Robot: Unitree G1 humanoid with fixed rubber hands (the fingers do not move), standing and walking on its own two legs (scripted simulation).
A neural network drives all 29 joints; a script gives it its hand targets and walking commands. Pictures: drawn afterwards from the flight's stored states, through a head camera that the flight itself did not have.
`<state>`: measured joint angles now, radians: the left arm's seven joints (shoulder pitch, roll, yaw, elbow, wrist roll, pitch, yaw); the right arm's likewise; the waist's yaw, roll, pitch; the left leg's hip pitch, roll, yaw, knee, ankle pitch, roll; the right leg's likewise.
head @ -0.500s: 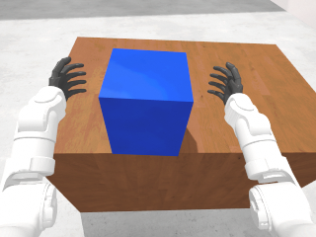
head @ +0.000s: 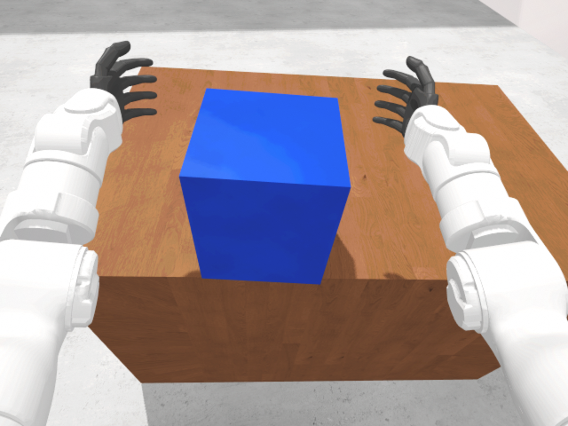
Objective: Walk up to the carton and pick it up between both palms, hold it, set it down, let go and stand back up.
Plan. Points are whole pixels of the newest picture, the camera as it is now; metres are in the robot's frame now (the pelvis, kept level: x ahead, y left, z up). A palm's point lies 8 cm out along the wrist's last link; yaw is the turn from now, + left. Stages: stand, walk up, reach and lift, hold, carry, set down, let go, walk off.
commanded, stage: reach and lift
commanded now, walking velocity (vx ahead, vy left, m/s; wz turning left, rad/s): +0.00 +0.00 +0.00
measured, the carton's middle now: (266, 192) +0.46 +0.02 +0.05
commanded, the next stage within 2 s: none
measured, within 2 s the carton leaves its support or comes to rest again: neither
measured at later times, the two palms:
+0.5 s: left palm (134, 150) +0.45 +0.21 +0.14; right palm (395, 160) +0.45 -0.17 +0.14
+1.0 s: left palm (146, 182) +0.45 +0.21 +0.08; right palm (380, 183) +0.45 -0.16 +0.09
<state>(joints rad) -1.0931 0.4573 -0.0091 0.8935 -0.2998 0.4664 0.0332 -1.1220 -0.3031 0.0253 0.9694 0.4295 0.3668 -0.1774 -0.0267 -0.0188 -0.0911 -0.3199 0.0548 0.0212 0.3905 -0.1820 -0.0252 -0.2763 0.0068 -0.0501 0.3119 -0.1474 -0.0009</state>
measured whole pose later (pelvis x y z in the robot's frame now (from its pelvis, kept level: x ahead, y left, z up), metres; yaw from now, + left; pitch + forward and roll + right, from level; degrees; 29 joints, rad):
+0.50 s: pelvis +0.01 +0.00 +0.00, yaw +0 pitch +10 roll -1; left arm -1.00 0.36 0.00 1.07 -0.24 0.20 0.03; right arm -1.00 -0.21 -0.02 1.05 0.32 0.18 -0.18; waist -0.02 -0.01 -0.11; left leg -0.38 0.06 0.02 0.41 -0.19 -0.03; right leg -0.33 0.01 -0.05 0.32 -0.15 0.00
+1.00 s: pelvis +0.00 +0.00 -0.01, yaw +0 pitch +17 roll -2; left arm -1.03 0.30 -0.05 1.40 -0.27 -0.16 0.02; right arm -1.00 -0.18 -0.01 1.26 0.30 -0.07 -0.14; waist -0.02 -0.01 -0.21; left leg -0.60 0.06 0.00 0.53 -0.22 -0.03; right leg -0.55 0.00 -0.07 0.45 -0.19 0.00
